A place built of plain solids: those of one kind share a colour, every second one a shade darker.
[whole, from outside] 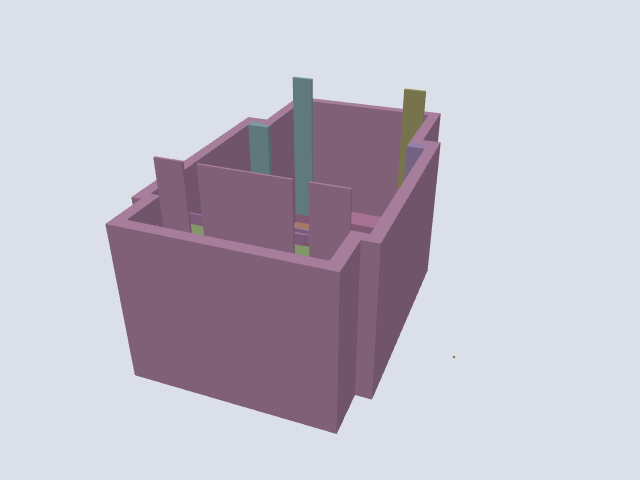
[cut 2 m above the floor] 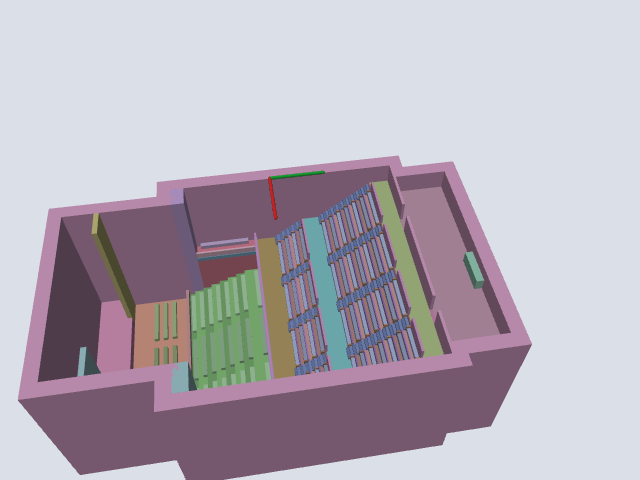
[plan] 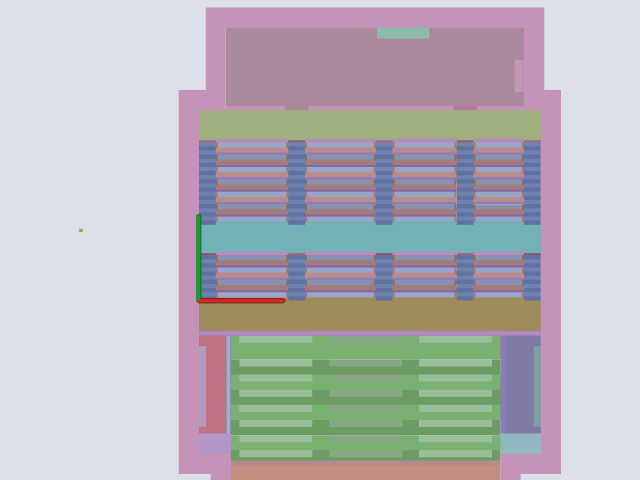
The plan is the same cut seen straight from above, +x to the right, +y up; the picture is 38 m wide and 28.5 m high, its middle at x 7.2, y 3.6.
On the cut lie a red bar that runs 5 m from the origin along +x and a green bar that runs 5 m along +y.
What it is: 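An old music hall's upper gallery; 11 rows of benches on tiers raked at 38 degrees, three risers of 192 mm to a row 0.73 m deep, in two banks with a cross gangway 1.60 m clear between them, a leaning rail along its front edge; 10 stepped aisles, 1.00 m broad, run down between the bench ends or along a side wall, the upper bank's to the cross gangway, the lower bank's to the front gangway, 1.80 m clear before the parapet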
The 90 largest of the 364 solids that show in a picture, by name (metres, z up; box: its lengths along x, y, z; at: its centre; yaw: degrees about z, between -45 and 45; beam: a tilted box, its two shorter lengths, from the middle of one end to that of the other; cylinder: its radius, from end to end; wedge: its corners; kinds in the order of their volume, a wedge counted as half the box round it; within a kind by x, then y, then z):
{
 "wall_plaster_1": {"box": [1.2, 14.31, 16.15], "at": [-0.59, -3.13, -4.68]},
 "wall_plaster_2": {"box": [1.2, 9.1, 16.15], "at": [-0.59, 6.18, -4.68]},
 "wall_plaster_3": {"box": [1.2, 4.18, 16.15], "at": [-0.59, 10.42, -4.68]},
 "wall_plaster_4": {"box": [2.8, 1.2, 16.15], "at": [0.21, 11.91, -4.68]},
 "wall_plaster_5": {"box": [3.1, 1.2, 16.15], "at": [0.36, -9.69, -4.68]},
 "wall_plaster_6": {"box": [1.2, 6.1, 16.15], "at": [1.01, 14.36, -4.68]},
 "wall_plaster_7": {"box": [1.2, 5.6, 16.15], "at": [1.31, -16.89, -4.68]},
 "wall_plaster_8": {"box": [1.2, 7.9, 16.15], "at": [1.31, -12.54, -4.68]},
 "wall_plaster_9": {"box": [1.2, 1.9, 16.15], "at": [1.31, -10.04, -4.68]},
 "wall_plaster_10": {"box": [3.5, 0.25, 19.85], "at": [3.36, 11.43, -2.83]},
 "wall_plaster_11": {"box": [18.4, 1.2, 16.15], "at": [9.91, -19.09, -4.68]},
 "wall_plaster_12": {"box": [20.1, 1.2, 16.15], "at": [10.46, 16.81, -4.68]},
 "wall_plaster_13": {"box": [8.6, 0.25, 19.85], "at": [10.81, 11.43, -2.83]},
 "wall_plaster_14": {"box": [2.8, 0.25, 19.85], "at": [17.91, 11.43, -2.83]},
 "wall_plaster_15": {"box": [1.2, 5.6, 16.15], "at": [18.51, -16.89, -4.68]},
 "wall_plaster_16": {"box": [1.2, 7.9, 16.15], "at": [18.51, -12.54, -4.68]},
 "wall_plaster_17": {"box": [1.2, 1.9, 16.15], "at": [18.51, -10.04, -4.68]},
 "wall_plaster_18": {"box": [3.6, 1.2, 16.15], "at": [19.71, -9.69, -4.68]},
 "wall_plaster_19": {"box": [1.2, 6.1, 16.15], "at": [19.91, 14.36, -4.68]},
 "wall_plaster_20": {"box": [2.2, 1.2, 16.15], "at": [20.41, 11.91, -4.68]},
 "wall_plaster_21": {"box": [1.2, 14.31, 16.15], "at": [20.91, -3.13, -4.68]},
 "wall_plaster_22": {"box": [1.2, 9.1, 16.15], "at": [20.91, 6.18, -4.68]},
 "wall_plaster_23": {"box": [1.2, 4.18, 16.15], "at": [20.91, 10.42, -4.68]},
 "floor_bay_carpet_1": {"box": [17.7, 4.9, 12.75], "at": [10.46, 13.76, -6.38]},
 "floor_floorboards_1": {"box": [4.3, 0.73, 6.98], "at": [3.16, 0.87, -9.26]},
 "floor_floorboards_2": {"box": [4.3, 0.73, 7.55], "at": [3.16, 1.6, -8.97]},
 "floor_floorboards_3": {"box": [4.3, 0.73, 8.13], "at": [3.16, 2.34, -8.69]},
 "floor_floorboards_4": {"box": [4.3, 0.73, 9.29], "at": [3.16, 5.36, -8.11]},
 "floor_floorboards_5": {"box": [4.3, 0.73, 9.86], "at": [3.16, 6.1, -7.82]},
 "floor_floorboards_6": {"box": [4.3, 0.73, 10.44], "at": [3.16, 6.83, -7.53]},
 "floor_floorboards_7": {"box": [4.3, 0.73, 11.02], "at": [3.16, 7.57, -7.24]},
 "floor_floorboards_8": {"box": [4.3, 0.73, 11.6], "at": [3.16, 8.3, -6.95]},
 "floor_floorboards_9": {"box": [4.3, 0.73, 12.17], "at": [3.16, 9.04, -6.66]},
 "floor_floorboards_10": {"box": [4.2, 0.73, 6.98], "at": [8.41, 0.87, -9.26]},
 "floor_floorboards_11": {"box": [4.2, 0.73, 7.55], "at": [8.41, 1.6, -8.97]},
 "floor_floorboards_12": {"box": [4.2, 0.73, 8.13], "at": [8.41, 2.34, -8.69]},
 "floor_floorboards_13": {"box": [4.2, 0.73, 9.29], "at": [8.41, 5.36, -8.11]},
 "floor_floorboards_14": {"box": [4.2, 0.73, 9.86], "at": [8.41, 6.1, -7.82]},
 "floor_floorboards_15": {"box": [4.2, 0.73, 10.44], "at": [8.41, 6.83, -7.53]},
 "floor_floorboards_16": {"box": [4.2, 0.73, 11.02], "at": [8.41, 7.57, -7.24]},
 "floor_floorboards_17": {"box": [4.2, 0.73, 11.6], "at": [8.41, 8.3, -6.95]},
 "floor_floorboards_18": {"box": [4.2, 0.73, 12.17], "at": [8.41, 9.04, -6.66]},
 "floor_floorboards_19": {"box": [3.8, 0.73, 6.98], "at": [13.41, 0.87, -9.26]},
 "floor_floorboards_20": {"box": [3.8, 0.73, 7.55], "at": [13.41, 1.6, -8.97]},
 "floor_floorboards_21": {"box": [3.8, 0.73, 8.13], "at": [13.41, 2.34, -8.69]},
 "floor_floorboards_22": {"box": [3.8, 0.73, 9.29], "at": [13.41, 5.36, -8.11]},
 "floor_floorboards_23": {"box": [3.8, 0.73, 9.86], "at": [13.41, 6.1, -7.82]},
 "floor_floorboards_24": {"box": [3.8, 0.73, 10.44], "at": [13.41, 6.83, -7.53]},
 "floor_floorboards_25": {"box": [3.8, 0.73, 11.02], "at": [13.41, 7.57, -7.24]},
 "floor_floorboards_26": {"box": [3.8, 0.73, 11.6], "at": [13.41, 8.3, -6.95]},
 "floor_floorboards_27": {"box": [3.8, 0.73, 12.17], "at": [13.41, 9.04, -6.66]},
 "floor_floorboards_28": {"box": [3.0, 0.73, 6.98], "at": [17.81, 0.87, -9.26]},
 "floor_floorboards_29": {"box": [3.0, 0.73, 7.55], "at": [17.81, 1.6, -8.97]},
 "floor_floorboards_30": {"box": [3.0, 0.73, 8.13], "at": [17.81, 2.34, -8.69]},
 "floor_floorboards_31": {"box": [3.0, 0.73, 9.29], "at": [17.81, 5.36, -8.11]},
 "floor_floorboards_32": {"box": [3.0, 0.73, 9.86], "at": [17.81, 6.1, -7.82]},
 "floor_floorboards_33": {"box": [3.0, 0.73, 10.44], "at": [17.81, 6.83, -7.53]},
 "floor_floorboards_34": {"box": [3.0, 0.73, 11.02], "at": [17.81, 7.57, -7.24]},
 "floor_floorboards_35": {"box": [3.0, 0.73, 11.6], "at": [17.81, 8.3, -6.95]},
 "floor_floorboards_36": {"box": [3.0, 0.73, 12.17], "at": [17.81, 9.04, -6.66]},
 "floor_rear_lino_1": {"box": [20.3, 1.78, 12.75], "at": [10.16, 10.42, -6.38]},
 "floor_mid0a_lino_1": {"box": [20.3, 2.17, 8.71], "at": [10.16, 3.91, -8.4]},
 "floor_hall0a_lino_1": {"box": [20.3, 2.59, 6.4], "at": [10.16, -0.79, -9.55]},
 "floor_circ_carpet_1": {"box": [16.0, 0.9, 1.01], "at": [9.91, -9.34, -12.25]},
 "floor_circ_carpet_2": {"box": [16.0, 0.9, 1.43], "at": [9.91, -8.44, -12.04]},
 "floor_circ_carpet_3": {"box": [16.0, 0.9, 1.85], "at": [9.91, -7.54, -11.83]},
 "floor_circ_carpet_4": {"box": [16.0, 0.9, 2.27], "at": [9.91, -6.64, -11.62]},
 "floor_circ_carpet_5": {"box": [16.0, 0.9, 2.69], "at": [9.91, -5.74, -11.41]},
 "floor_circ_carpet_6": {"box": [16.0, 0.9, 3.11], "at": [9.91, -4.84, -11.2]},
 "floor_circ_carpet_7": {"box": [16.0, 0.9, 3.53], "at": [9.91, -3.94, -10.99]},
 "floor_circ_carpet_8": {"box": [16.0, 1.4, 3.95], "at": [9.91, -2.79, -10.78]},
 "floor_slipe_lino_1": {"box": [2.4, 7.0, 6.4], "at": [19.11, -5.59, -9.55]},
 "floor_slipw_lino_1": {"box": [1.9, 7.0, 6.4], "at": [0.96, -5.59, -9.55]},
 "floor_stage_floorboards_1": {"box": [16.0, 3.2, 1.6], "at": [9.91, -16.89, -11.95]},
 "wall_slipende_plaster_1": {"box": [2.4, 1.2, 16.15], "at": [19.11, -8.49, -4.68]},
 "wall_slipendw_plaster_1": {"box": [1.9, 1.2, 16.15], "at": [0.96, -8.49, -4.68]},
 "floor_stalls_carpet_1": {"box": [16.0, 5.5, 0.4], "at": [9.91, -12.54, -12.55]},
 "wall_prose_plaster_1": {"box": [2.4, 0.45, 19.85], "at": [16.71, -15.51, -2.83]},
 "wall_prosw_plaster_1": {"box": [2.4, 0.45, 19.85], "at": [3.11, -15.51, -2.83]},
 "step_1": {"box": [1.0, 0.3, 3.71], "at": [0.51, 9.07, -2.24]},
 "step_2": {"box": [1.0, 0.3, 3.9], "at": [0.51, 9.31, -2.14]},
 "step_3": {"box": [1.0, 0.3, 3.9], "at": [5.81, 9.31, -2.14]},
 "step_4": {"box": [1.0, 0.3, 3.9], "at": [11.01, 9.31, -2.14]},
 "step_5": {"box": [1.0, 0.3, 3.9], "at": [15.81, 9.31, -2.14]},
 "step_6": {"box": [1.0, 0.3, 3.9], "at": [19.81, 9.31, -2.14]},
 "floor_sill_door_carpet_1": {"box": [1.4, 0.25, 12.75], "at": [15.81, 11.43, -6.38]},
 "parapet_circ_plaster_1": {"box": [16.0, 0.3, 0.9], "at": [9.91, -9.64, -11.34]},
 "parapet_front_plaster_1": {"box": [20.3, 0.3, 0.45], "at": [10.16, -1.94, -6.18]},
 "rail_front_1": {"box": [20.3, 0.2, 0.65], "at": [10.16, -1.94, -5.63]},
 "counter_timber_1": {"box": [3.1, 0.65, 1.12], "at": [12.13, 15.88, 0.51]}
}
